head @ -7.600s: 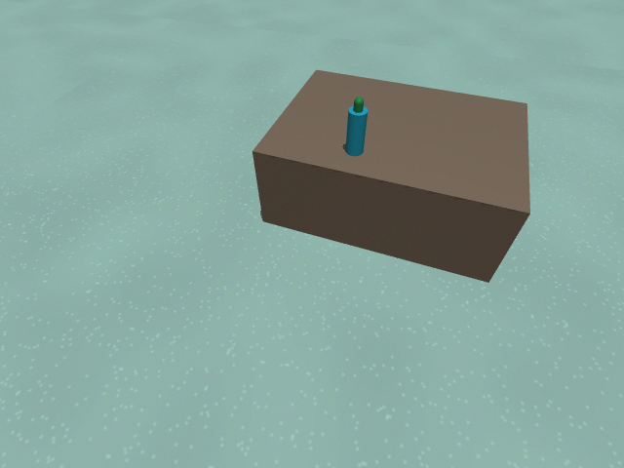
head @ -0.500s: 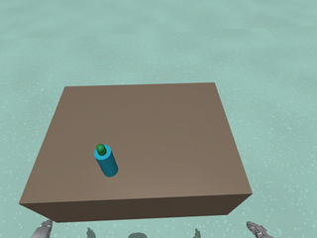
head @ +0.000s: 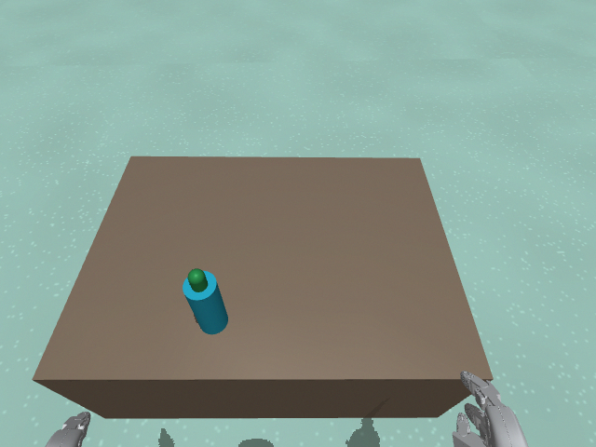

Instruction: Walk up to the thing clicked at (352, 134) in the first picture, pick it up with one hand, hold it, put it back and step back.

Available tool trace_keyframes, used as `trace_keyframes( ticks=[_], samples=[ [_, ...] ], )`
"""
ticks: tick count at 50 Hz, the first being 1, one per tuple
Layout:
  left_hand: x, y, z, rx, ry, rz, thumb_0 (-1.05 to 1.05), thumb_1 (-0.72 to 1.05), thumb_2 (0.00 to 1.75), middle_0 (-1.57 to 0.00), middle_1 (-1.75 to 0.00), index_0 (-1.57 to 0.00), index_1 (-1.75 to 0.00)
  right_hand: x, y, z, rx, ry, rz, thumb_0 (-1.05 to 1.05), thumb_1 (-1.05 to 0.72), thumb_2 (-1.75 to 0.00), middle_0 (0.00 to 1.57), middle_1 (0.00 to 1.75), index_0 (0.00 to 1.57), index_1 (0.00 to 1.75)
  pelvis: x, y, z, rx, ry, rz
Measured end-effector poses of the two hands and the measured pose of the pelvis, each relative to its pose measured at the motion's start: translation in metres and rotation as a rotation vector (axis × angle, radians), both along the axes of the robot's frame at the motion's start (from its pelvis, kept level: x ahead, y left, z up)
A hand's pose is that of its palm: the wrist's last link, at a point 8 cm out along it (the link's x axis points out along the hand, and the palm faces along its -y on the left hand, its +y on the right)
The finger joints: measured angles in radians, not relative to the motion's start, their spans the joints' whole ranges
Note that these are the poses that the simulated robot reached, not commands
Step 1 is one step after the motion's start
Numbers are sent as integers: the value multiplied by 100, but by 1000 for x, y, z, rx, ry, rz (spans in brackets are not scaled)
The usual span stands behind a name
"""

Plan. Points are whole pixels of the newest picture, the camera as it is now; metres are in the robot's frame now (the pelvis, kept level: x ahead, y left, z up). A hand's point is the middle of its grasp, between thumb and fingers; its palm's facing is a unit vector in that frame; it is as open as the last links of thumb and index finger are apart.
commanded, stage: go down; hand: left
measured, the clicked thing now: (205, 299) +0.46 +0.20 -0.24
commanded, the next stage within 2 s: none
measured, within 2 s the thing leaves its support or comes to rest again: neither
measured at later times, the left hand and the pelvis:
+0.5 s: hand out of the picture +0.13 +0.27 -0.09, palm faces +0.08 -0.93 -0.35, open 17.4 cm; pelvis -0.02 +0.00 -0.02, yaw +1 degrees
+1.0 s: hand out of the picture +0.14 +0.28 -0.08, palm faces +0.12 -0.93 -0.34, open 17.4 cm; pelvis -0.03 +0.00 -0.02, yaw +1 degrees
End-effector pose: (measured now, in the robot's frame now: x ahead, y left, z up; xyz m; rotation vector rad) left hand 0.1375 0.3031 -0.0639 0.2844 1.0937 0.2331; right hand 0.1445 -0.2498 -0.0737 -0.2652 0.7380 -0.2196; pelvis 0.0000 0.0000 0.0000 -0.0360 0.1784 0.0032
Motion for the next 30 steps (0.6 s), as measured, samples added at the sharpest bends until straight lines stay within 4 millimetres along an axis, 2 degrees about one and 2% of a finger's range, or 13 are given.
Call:
trace_keyframes(
  ticks=[14, 30],
  samples=[
    [-12, 4, 3, 9, -26, 3, -1, -52, 5, -8, -5, -7, -4, -3, 2, -8, -17, -53, -8, 2, -85, -88, 21, 30, 20, 30, -7, 0, -16, -12, 26, 9],
    [-28, 10, 8, 16, -55, 21, -1, -53, 5, -7, -4, -6, -4, -15, 4, -8, -37, -102, -15, 2, -85, -88, 21, 30, 20, 30, -19, 0, -22, -19, 21, 16]
  ],
)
